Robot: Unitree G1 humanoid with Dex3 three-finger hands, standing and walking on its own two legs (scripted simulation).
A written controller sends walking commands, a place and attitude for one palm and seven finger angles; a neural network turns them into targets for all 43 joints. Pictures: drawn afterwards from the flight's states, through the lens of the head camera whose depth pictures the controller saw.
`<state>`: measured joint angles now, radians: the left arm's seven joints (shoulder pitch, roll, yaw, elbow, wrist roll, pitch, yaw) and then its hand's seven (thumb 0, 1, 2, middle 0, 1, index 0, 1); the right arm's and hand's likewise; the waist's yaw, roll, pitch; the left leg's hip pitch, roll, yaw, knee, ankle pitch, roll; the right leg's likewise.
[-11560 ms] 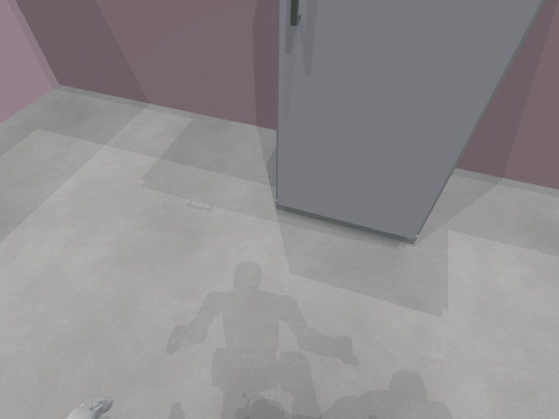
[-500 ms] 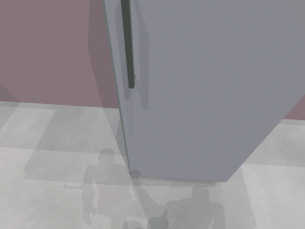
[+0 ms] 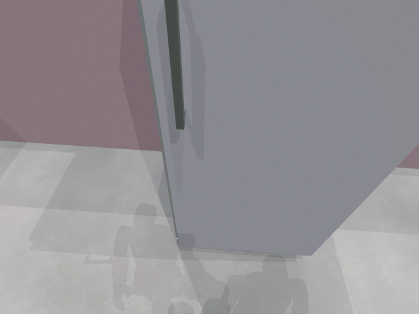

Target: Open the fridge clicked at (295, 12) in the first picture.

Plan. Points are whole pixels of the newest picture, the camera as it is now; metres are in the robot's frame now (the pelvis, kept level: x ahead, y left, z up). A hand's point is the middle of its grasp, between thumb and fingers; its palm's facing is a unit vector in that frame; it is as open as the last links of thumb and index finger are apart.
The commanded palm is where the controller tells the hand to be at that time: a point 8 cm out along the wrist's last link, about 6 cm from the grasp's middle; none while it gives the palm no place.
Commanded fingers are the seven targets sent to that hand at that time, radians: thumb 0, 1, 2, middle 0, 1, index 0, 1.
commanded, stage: look again from close up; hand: left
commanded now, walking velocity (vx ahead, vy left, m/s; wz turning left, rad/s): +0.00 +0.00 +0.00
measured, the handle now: (177, 59) +0.47 +0.10 +0.25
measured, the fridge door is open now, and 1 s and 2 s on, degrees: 0 0 0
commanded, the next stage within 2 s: raise the hand to about handle height in 0.40 s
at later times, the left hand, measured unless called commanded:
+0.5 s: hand out of the picture +0.00 +0.18 -0.18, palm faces +0.02 -0.98 -0.19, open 7.4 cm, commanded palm +0.10 +0.23 -0.08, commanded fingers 0.00 0.88 0.89 -0.20 -0.31 -0.20 -0.31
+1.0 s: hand (93, 306) +0.13 +0.20 +0.01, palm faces +0.20 -0.98 -0.06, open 9.1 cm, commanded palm +0.13 +0.25 +0.03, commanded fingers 0.00 0.29 0.64 -0.24 -0.69 -0.24 -0.69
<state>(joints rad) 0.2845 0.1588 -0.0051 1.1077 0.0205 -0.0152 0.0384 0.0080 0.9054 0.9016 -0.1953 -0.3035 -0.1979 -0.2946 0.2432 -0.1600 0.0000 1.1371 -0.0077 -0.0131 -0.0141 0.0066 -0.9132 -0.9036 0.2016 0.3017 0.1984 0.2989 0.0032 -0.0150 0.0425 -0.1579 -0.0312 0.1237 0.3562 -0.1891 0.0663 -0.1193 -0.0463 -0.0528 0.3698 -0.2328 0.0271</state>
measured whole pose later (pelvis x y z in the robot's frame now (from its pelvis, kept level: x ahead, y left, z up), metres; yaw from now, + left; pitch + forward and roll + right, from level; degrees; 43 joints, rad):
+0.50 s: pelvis +0.01 +0.01 +0.00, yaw +0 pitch -1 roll +0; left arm 0.28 0.17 0.00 1.12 0.02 -0.01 0.04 0.01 0.91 0.90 -0.20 -0.30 -0.20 -0.29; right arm 0.25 -0.16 0.00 1.14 -0.01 -0.02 -0.02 0.01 -0.91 -0.90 0.20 0.30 0.20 0.30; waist 0.01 -0.02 0.04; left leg -0.14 -0.04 0.13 0.34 -0.19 0.07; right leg -0.10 -0.05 -0.05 0.36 -0.23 0.04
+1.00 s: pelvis -0.02 -0.04 -0.05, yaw +5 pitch +5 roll -1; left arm 0.51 0.26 0.25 -0.02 -0.31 -0.41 -0.30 0.02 0.51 0.74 -0.23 -0.55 -0.23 -0.54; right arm 0.20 -0.28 -0.04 0.50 0.04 -0.23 -0.05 0.01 -0.91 -0.90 0.20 0.30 0.20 0.30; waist 0.04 -0.01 -0.08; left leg -0.59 0.01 0.00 0.90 -0.40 0.02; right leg -0.52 0.02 -0.12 0.86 -0.44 -0.06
